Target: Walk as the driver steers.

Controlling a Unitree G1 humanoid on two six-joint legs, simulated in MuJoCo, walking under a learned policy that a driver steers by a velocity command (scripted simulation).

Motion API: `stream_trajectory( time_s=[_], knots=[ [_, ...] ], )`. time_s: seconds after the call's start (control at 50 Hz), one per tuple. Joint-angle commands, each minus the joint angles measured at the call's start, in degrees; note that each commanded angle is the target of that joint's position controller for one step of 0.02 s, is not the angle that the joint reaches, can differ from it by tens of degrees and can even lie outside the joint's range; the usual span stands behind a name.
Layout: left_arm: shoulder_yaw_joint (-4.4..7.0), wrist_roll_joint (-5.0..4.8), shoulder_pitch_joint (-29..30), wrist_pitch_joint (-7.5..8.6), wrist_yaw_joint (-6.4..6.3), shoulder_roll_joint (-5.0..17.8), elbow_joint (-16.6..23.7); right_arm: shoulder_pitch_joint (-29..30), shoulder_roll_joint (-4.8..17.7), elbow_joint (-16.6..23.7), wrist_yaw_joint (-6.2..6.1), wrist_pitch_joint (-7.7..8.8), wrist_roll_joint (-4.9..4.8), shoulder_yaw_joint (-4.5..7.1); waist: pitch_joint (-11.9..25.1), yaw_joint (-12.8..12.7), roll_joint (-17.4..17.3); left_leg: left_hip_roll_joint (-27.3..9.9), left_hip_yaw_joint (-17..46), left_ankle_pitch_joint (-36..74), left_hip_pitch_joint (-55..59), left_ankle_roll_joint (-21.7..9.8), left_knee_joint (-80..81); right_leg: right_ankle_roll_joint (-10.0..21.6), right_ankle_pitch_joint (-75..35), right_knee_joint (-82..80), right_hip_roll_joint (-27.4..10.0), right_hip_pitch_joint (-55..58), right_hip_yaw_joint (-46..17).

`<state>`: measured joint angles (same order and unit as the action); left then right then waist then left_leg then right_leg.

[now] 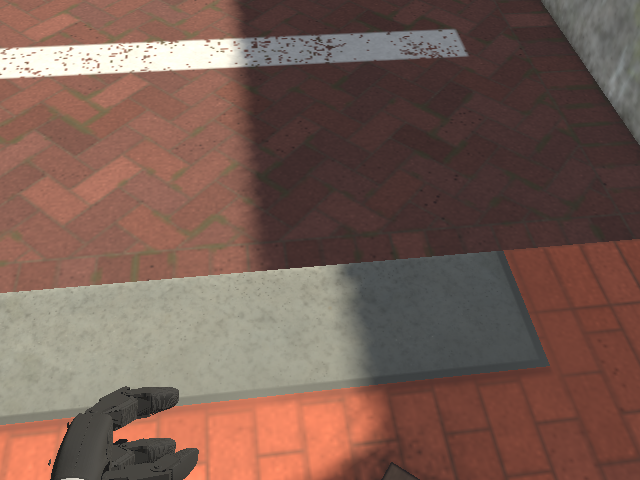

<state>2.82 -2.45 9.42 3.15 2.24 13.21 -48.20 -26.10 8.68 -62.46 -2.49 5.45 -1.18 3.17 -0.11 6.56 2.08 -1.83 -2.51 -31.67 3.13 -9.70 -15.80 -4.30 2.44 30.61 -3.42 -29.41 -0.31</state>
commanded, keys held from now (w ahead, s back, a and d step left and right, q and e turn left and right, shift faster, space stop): shift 1.00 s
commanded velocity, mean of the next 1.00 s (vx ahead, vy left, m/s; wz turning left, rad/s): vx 0.11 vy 0.00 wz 0.00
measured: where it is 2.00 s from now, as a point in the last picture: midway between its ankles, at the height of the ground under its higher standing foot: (322, 477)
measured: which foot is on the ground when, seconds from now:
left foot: down 0.00-0.08, up 0.10-0.38, down 0.40-1.00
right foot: up 0.00-0.00, down 0.02-0.44, up 0.46-0.66, down 0.68-1.00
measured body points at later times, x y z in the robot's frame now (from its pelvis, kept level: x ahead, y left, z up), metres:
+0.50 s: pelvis +0.19 -0.03 -0.04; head +0.20 +0.00 +0.41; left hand +0.35 +0.19 -0.19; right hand +0.23 -0.30 -0.16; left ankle +0.24 +0.05 -0.74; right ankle +0.12 -0.17 -0.76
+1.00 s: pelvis +0.24 -0.07 -0.01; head +0.26 -0.07 +0.44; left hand +0.32 +0.17 -0.16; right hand +0.28 -0.32 -0.16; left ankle +0.24 +0.06 -0.74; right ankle +0.17 -0.18 -0.74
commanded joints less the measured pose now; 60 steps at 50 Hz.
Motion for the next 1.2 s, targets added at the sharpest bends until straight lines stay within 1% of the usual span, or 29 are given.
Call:
stream_trajectory(
  time_s=[0.02,0.06,0.08,0.1,0.12,0.14,0.16,0.2,0.26,0.3,0.32,0.34,0.36,0.38,0.4,0.42,0.44,0.46,0.48,0.5,0.52,0.56,0.58,0.66,0.7,0.74,0.78,1.04,1.2],
  knots=[
    [1.15,-0.1,-1.87,-0.58,0.3,3.43,0.19,5.82,11.96,3.13,-0.13,-1.07,-0.26,3.0,-2.95,-7.04,-11.35,-10.84,5.77,36.88,-6.52,0.28,-6.91,2.18,0.22,-4.37,-0.5,10.29,-0.64],
    [3.29,-0.15,-12.15,-0.46,0.31,6.85,-4.77,-0.5,7.12,1.53,0.64,-2.02,-0.15,1.81,6.12,-8.35,-1.95,-5.33,3.15,34.93,-16.13,5.36,-29.5,4.54,-7.72,-9.0,0.94,33.78,1.99],
    [3.41,0.24,-16.51,-0.51,0.64,6.69,-6.65,-2.4,4.55,1.15,1.36,-1.96,-0.19,0.92,8.74,-8.96,4.97,-1.56,3.03,9.14,-33.84,8.42,-43.69,6.58,-14.64,-6.86,-3.0,50.2,-2.19],
    [3.06,1.03,-21.81,-0.53,0.7,6.04,-8.65,-1.23,3.59,2.43,1.54,-1.47,-0.37,0.37,13.08,-10.23,6.46,-1.12,6.16,-6.01,-44.59,8.05,-56.07,8.4,-22.15,-0.09,-8.96,57.84,-6.21],
    [2.98,1.25,-24.02,-0.9,0.41,5.89,-9.6,2.84,6.12,4.66,1.42,-0.82,-1.01,1.09,13.55,-11.38,5.6,-0.47,8.29,-9.78,-49.29,7.43,-60.52,9.35,-29.09,0.62,-12.29,56.07,-7.77],
    [2.49,1.27,-21.42,-1.2,0.1,5.11,-8.82,5.65,8.38,6.59,0.93,-0.67,-1.53,1.82,12.25,-10.43,3.29,-0.69,7.7,-8.62,-50.89,7.31,-59.89,9.14,-25.01,-1.79,-13.0,51.32,-7.19],
    [2.38,0.95,-17.19,-1.29,-0.08,6.61,-8.65,6.5,7.99,9.33,0.17,-1.39,-2.91,1.8,12.28,-7.12,5.4,-2.95,5.78,-4.21,-51.03,7.68,-56.48,11.89,-10.49,-6.79,-16.3,45.63,-10.49],
    [1.66,1.3,-10.92,-1.26,-0.39,4.94,-7.56,8.1,8.01,11.41,-0.64,-4.58,-1.04,1.38,9.2,-4.39,5.41,-4.76,2.98,-4.41,-43.0,8.86,-58.43,12.77,-4.06,-13.76,-17.67,31.34,-9.48],
    [1.58,3.05,-1.52,0.34,-0.85,6.12,-6.99,3.5,7.63,10.43,-0.62,-6.98,1.24,1.88,5.19,1.45,4.78,-3.74,1.37,9.66,-26.41,9.92,-49.98,10.62,-13.51,-17.64,-12.38,14.82,2.55],
    [1.34,3.64,-2.13,0.62,-1.76,4.86,-8.12,2.51,9.32,8.75,-0.49,-6.99,1.47,2.95,4.2,1.7,3.65,-2.22,0.17,20.23,-21.44,8.51,-42.98,8.84,-10.93,-17.55,-7.74,14.23,8.52],
    [1.19,3.31,-1.2,0.79,-2.11,5.05,-8.59,2.16,7.5,8.87,-0.09,-7.02,1.47,2.58,2.54,2.53,6.74,-3.16,1.16,19.88,-22.9,7.8,-38.9,9.62,-12.89,-16.05,-8.72,16.69,9.7],
    [0.54,4.5,-0.42,-0.05,-2.43,3.25,-8.56,0.73,9.02,7.69,-0.33,-7.19,1.35,3.27,4.5,3.62,6.98,-1.07,-0.93,19.72,-24.52,7.53,-41.0,9.79,-11.37,-16.99,-7.48,22.34,12.68],
    [-0.3,5.06,-3.25,-1.2,-3.53,0.5,-8.59,4.34,8.82,7.58,-0.4,-7.07,1.59,2.95,2.39,-0.55,5.74,-1.05,-0.19,15.98,-26.0,7.17,-42.23,10.75,-10.66,-17.51,-9.57,21.07,15.43],
    [0.55,3.33,-2.87,-1.12,-4.43,5.7,-9.31,5.95,4.45,10.82,0.31,-7.87,1.53,1.1,-1.66,0.31,10.92,-6.27,2.87,13.51,-22.28,7.02,-36.13,13.03,-7.56,-17.79,-19.27,14.1,12.03],
    [-0.13,1.71,-3.35,-1.7,-4.96,2.75,-9.7,5.16,6.63,10.03,1.22,-7.02,2.27,1.64,-5.44,1.14,5.51,-5.5,2.06,10.53,-24.95,6.6,-29.58,11.63,-15.45,-10.16,-15.34,18.13,16.31],
    [1.14,0.63,-4.28,-2.45,-5.18,7.1,-10.07,5.84,7.51,11.13,1.6,-6.44,1.42,1.79,-4.55,0.57,8.05,-5.54,2.83,18.09,-21.97,6.51,-23.65,8.69,5.17,-8.96,-15.43,14.61,13.71],
    [0.13,1.48,-5.65,-3.55,-5.14,3.37,-9.67,9.58,12.78,8.68,1.3,-5.32,1.63,3.38,-7.94,-2.32,-3.95,-1.25,-0.08,23.03,-25.06,6.82,-16.41,6.11,12.63,-4.0,-6.74,16.93,17.13],
    [0.31,2.56,-13.08,-3.81,-5.74,4.36,-10.76,14.39,18.83,9.58,1.75,-3.59,1.89,4.57,-10.56,-6.1,-20.59,-2.55,9.46,46.17,-29.99,3.84,-7.21,2.46,16.44,6.07,0.4,20.0,17.71],
    [0.35,2.79,-15.22,-3.83,-5.89,4.63,-11.52,15.3,16.31,9.32,2.16,-2.16,2.72,3.39,-8.8,-7.78,-26.17,-6.68,19.83,55.89,-29.75,0.3,-2.64,1.15,20.58,11.18,3.76,20.06,13.02],
    [0.38,1.93,-14.36,-3.84,-5.46,4.94,-11.4,14.45,12.29,8.8,2.86,-0.7,3.89,2.21,-4.3,-7.63,-24.35,-9.49,23.55,62.63,-23.9,-2.22,-2.42,1.29,29.13,16.35,3.82,17.47,7.8],
    [0.04,1.69,-12.51,-3.63,-5.01,4.31,-11.07,12.13,11.83,7.75,3.57,0.78,3.86,2.24,0.05,-6.45,-18.51,-11.77,26.72,67.16,-17.41,-4.43,-3.94,1.83,34.52,22.86,4.2,14.32,3.02],
    [-0.6,1.38,-7.19,-2.53,-4.38,2.94,-10.86,11.35,11.77,6.51,3.26,2.09,1.86,1.89,5.46,-5.41,-7.11,-13.9,26.68,70.2,-8.42,-5.51,-7.01,4.22,33.28,26.96,2.39,8.67,-3.06],
    [-0.67,1.39,-3.43,-1.86,-3.83,3.15,-10.05,11.77,11.09,6.14,2.61,1.93,0.91,1.66,5.18,-4.31,-4.11,-11.21,20.43,68.07,-5.39,-2.06,-6.92,4.82,31.36,19.93,1.49,7.43,-2.48],
    [-0.66,0.11,-4.38,-0.57,-3.03,1.14,-12.33,9.79,10.65,2.77,0.49,-0.5,0.41,1.7,5.83,-4.04,-6.61,-4.88,13.76,65.06,0.92,2.3,-8.6,1.78,14.01,-5.47,4.2,11.65,1.07],
    [-0.12,0.66,-9.6,-0.58,-2.73,1.92,-14.44,14.6,10.78,3.81,0.43,-0.79,0.13,1.82,5.61,-7.19,-3.61,-2.24,10.49,56.82,-1.27,4.11,-8.78,2.1,0.47,-14.79,4.75,17.23,2.31],
    [1.11,1.09,-7.55,-0.73,-2.88,3.99,-13.9,10.25,10.48,1.37,0.98,-0.58,0.24,2.28,4.49,-4.47,-1.22,1.44,7.52,55.65,-6.95,7.94,-9.37,1.82,-4.05,-15.17,5.1,25.47,4.01],
    [1.65,1.61,-10.01,-1.0,-3.25,3.63,-14.3,10.27,9.69,0.34,0.95,-0.53,0.38,2.37,4.15,-5.24,-3.46,2.95,6.12,57.43,-10.83,9.32,-10.16,2.14,-5.26,-14.08,4.57,29.67,4.76],
    [1.18,1.43,-17.22,0.29,-3.4,1.03,-18.88,12.76,7.93,-0.15,-1.17,-4.18,0.84,2.44,-0.6,-5.72,-0.14,5.52,2.67,49.25,-12.05,6.29,-14.42,1.19,-7.31,-7.41,0.51,22.42,8.36],
    [0.35,1.42,-20.63,-0.9,-3.48,1.07,-20.92,15.14,7.29,2.11,-1.3,-6.99,0.15,3.3,-4.11,-6.32,4.67,5.53,2.79,4.65,-29.75,7.22,-27.34,5.4,-16.45,-10.63,-10.08,30.84,5.03]
  ],
)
